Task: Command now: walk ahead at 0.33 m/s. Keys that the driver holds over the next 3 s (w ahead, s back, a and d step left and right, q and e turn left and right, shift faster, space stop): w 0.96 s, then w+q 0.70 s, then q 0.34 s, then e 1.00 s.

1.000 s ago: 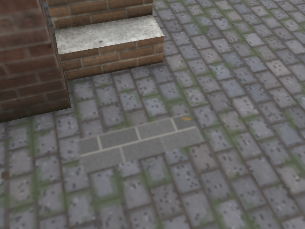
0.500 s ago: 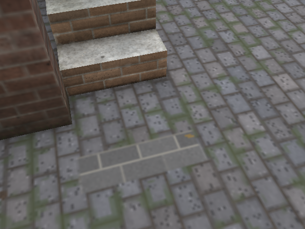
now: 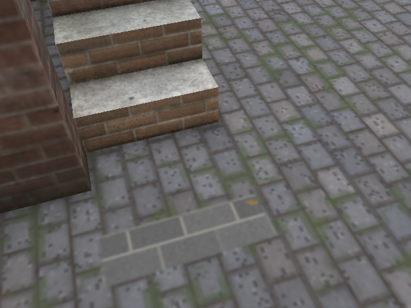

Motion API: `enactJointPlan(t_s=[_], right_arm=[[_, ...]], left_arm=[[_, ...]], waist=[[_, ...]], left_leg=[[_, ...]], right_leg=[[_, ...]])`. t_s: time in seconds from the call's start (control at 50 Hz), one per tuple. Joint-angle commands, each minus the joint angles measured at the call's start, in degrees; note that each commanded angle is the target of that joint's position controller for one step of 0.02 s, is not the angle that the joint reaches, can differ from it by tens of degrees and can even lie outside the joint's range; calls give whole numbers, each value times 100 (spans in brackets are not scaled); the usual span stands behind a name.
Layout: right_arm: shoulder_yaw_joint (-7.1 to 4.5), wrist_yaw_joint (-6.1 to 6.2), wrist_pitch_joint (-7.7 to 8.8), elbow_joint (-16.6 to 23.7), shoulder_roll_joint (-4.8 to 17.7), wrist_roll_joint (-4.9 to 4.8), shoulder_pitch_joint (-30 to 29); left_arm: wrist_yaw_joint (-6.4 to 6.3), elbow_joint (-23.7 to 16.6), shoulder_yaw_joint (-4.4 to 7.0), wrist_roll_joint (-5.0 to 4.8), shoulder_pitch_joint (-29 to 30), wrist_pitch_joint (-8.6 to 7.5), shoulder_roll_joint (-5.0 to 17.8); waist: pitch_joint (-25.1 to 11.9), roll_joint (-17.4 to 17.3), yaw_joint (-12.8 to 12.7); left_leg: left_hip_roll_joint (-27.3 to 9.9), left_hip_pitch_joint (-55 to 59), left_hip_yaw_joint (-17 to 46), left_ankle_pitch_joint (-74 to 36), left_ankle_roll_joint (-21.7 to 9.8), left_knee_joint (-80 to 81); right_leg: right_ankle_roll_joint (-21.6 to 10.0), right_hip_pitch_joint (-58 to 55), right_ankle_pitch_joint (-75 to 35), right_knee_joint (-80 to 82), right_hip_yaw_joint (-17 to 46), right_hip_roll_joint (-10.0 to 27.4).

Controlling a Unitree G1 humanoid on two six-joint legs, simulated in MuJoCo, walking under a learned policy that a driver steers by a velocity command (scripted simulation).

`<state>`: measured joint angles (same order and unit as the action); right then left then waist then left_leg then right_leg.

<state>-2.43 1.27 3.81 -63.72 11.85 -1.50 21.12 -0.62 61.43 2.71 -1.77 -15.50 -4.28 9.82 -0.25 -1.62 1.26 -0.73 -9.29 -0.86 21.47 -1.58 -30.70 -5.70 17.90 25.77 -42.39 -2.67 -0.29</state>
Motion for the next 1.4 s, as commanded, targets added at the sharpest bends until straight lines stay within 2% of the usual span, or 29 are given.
enactJointPlan(t_s=[0.02,0.06,0.08,0.1,0.12,0.16,0.24,0.46,0.5,0.54,0.56,0.58,0.6,0.62,0.64,0.68,0.72,0.78,0.9,1.0,1.06,1.1,1.12,1.14,1.16,1.18,1.2,1.26,1.4], right_arm=[[-151,-53,76,419,890,-94,-570],[-127,-54,71,552,814,-77,-781],[-41,-50,123,712,444,-46,-886],[0,-47,218,844,256,-46,-927],[-45,-86,275,858,433,-110,-935],[-87,-137,329,813,514,-104,-910],[-163,-184,196,826,416,5,-1104],[-20,-396,210,1677,425,-34,-3123],[-118,-420,250,1648,646,-26,-2758],[-369,-359,233,1189,1085,-43,-1122],[-493,-269,203,958,1532,6,19],[-529,-289,196,837,1886,117,424],[-376,-285,205,824,1325,102,218],[-294,-272,241,922,1049,57,-397],[-213,-284,280,1069,838,77,-974],[-112,-339,342,1029,552,198,-1335],[-98,-363,318,901,613,188,-1183],[-129,-259,301,807,868,179,-909],[-124,-151,203,717,995,136,-178],[-134,-126,150,500,969,23,480],[-241,-64,51,581,1275,28,269],[-183,-50,19,663,1099,119,69],[-61,-58,28,848,771,233,84],[146,-102,134,864,-74,115,941],[-20,-106,205,754,632,-63,707],[-121,-97,228,920,965,-130,115],[-137,-63,210,956,905,-86,-157],[-212,-75,-9,944,581,-34,-79],[-215,-219,-126,1418,389,3,-963]], left_arm=[[50,-212,93,-43,-7,-207,349],[39,235,255,46,-1232,-145,597],[13,356,399,44,-2056,-143,1149],[84,357,360,113,-2304,-210,1253],[83,201,209,150,-1688,-280,871],[152,-86,91,132,-868,-313,691],[113,-54,-30,199,-1120,-190,545],[-56,-25,98,100,-1503,-121,957],[-60,-78,152,123,-1336,-75,1102],[-48,-154,151,175,-1123,5,1116],[-39,-311,61,264,-1081,-2,938],[64,-362,-210,177,-1862,-158,-69],[98,-344,-76,-20,-1341,-346,505],[95,-589,27,-149,-705,-427,888],[36,-679,51,-114,-375,-444,993],[-37,-675,138,45,-464,-290,858],[-62,-665,126,91,-673,-133,607],[-98,-958,167,138,-78,-38,743],[20,-1358,123,135,1265,-124,688],[226,-1703,47,52,2144,-187,648],[281,-1744,115,44,1910,-293,930],[214,-1341,355,45,410,-361,1385],[148,-1160,486,140,-728,-365,1891],[171,-1039,538,204,-987,-330,2254],[160,-1105,376,203,-829,-344,1605],[127,-1202,270,169,-310,-359,1268],[127,-1247,195,178,145,-357,1091],[157,-1139,124,267,572,-372,797],[-7,-981,277,248,373,-304,1230]], waist=[[769,-484,-428],[342,10,-862],[89,1543,-1063],[-5,2018,-1027],[340,1126,-667],[522,494,-323],[498,594,-235],[942,620,-425],[527,797,-126],[-484,940,696],[-1302,476,1037],[-2333,-1310,464],[-2034,-974,654],[-1060,-806,509],[-660,-122,282],[-338,23,-174],[-135,-99,-325],[215,-113,-299],[353,-74,150],[590,-113,403],[431,-266,99],[-474,-314,-683],[-1455,318,-1034],[-2278,2036,-567],[-2054,1496,-698],[-1203,1094,-661],[-823,663,-497],[-213,800,-93],[302,499,-115]], left_leg=[[-1214,-887,1484,779,-833,1615],[-558,-1804,600,-522,-474,267],[93,-2757,-274,-514,-73,-1880],[379,-3682,121,855,-76,-3338],[-60,-4129,540,639,-237,-4134],[-485,-4101,502,-502,-406,-3982],[-610,-3550,134,-1272,-189,-3044],[-263,-2981,-107,-2241,-309,-107],[-6,-2202,-275,-1870,-479,-28],[317,-29,-458,-1771,-756,-30],[-783,1940,854,-1317,-1114,-148],[-2254,3684,3993,149,-2118,800],[-2069,3374,4565,568,-1878,1538],[-1900,2505,3553,116,-1554,1593],[-1722,1472,2724,-714,-1381,1706],[-1313,122,1736,-1504,-1193,1976],[-1130,-435,1324,-1599,-1253,2253],[-1137,-583,1045,-1682,-1337,2526],[-911,100,489,-2187,-1022,2480],[-1297,1080,691,-2146,-1011,2006],[-1434,1130,897,-2729,-880,1556],[-979,587,574,-3928,-608,-9],[-519,-588,245,-2587,-376,-1898],[421,-2668,211,887,-67,-3801],[119,-3198,915,1006,-114,-4607],[-170,-3483,818,474,-190,-4729],[-448,-3249,711,-59,-174,-4582],[-786,-2553,693,-653,-191,-3932],[-856,-3071,515,-1812,-32,-2209]], right_leg=[[-97,-331,-566,1256,-184,40],[-61,-2054,-1022,1589,250,101],[-587,-2849,-454,2641,2325,1350],[-1208,-3050,-234,3284,4275,2258],[-1139,-2759,-126,3176,3989,2310],[-720,-2274,-714,3290,2651,1809],[-431,-1868,-2776,3400,1232,1253],[-377,-2210,-3350,3485,539,1485],[-264,-2480,-5044,2848,437,1528],[-30,-2053,-6487,932,164,1204],[179,-536,-4655,-973,42,861],[504,1588,51,-3062,401,-313],[354,2232,509,-3812,1160,-157],[245,2643,76,-3881,955,168],[208,2310,-517,-3601,817,511],[208,1518,-1004,-3044,795,883],[258,1275,-1006,-2726,718,976],[460,1890,-1581,-2027,641,1095],[512,2134,-3189,118,334,822],[420,2380,-2795,1045,316,590],[310,1527,-2253,1449,268,371],[54,-649,-2215,1421,147,183],[-333,-2458,-1990,1290,1344,1308],[-1140,-4248,-981,2099,4100,2643],[-996,-3891,-432,2530,4423,2517],[-660,-3099,-747,2524,3316,2337],[-515,-2292,-1373,2658,2539,2128],[-340,-1039,-2073,3184,1114,1626],[-457,-1060,-2631,3617,-170,1572]])
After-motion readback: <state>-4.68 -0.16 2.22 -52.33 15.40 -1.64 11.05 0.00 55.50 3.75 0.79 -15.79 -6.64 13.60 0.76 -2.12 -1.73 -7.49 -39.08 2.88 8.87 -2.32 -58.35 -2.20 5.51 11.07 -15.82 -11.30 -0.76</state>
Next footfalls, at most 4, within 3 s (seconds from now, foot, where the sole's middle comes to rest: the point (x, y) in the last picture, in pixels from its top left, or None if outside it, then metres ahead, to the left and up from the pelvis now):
0.56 left None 0.43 0.11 -0.77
1.12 right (253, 247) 0.75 -0.13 -0.77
1.64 left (171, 201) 0.96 0.17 -0.77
2.10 right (195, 160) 1.18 0.07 -0.77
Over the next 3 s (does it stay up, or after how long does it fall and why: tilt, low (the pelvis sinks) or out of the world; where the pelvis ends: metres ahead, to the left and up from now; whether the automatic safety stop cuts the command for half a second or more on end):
stays up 0.99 0.08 0.00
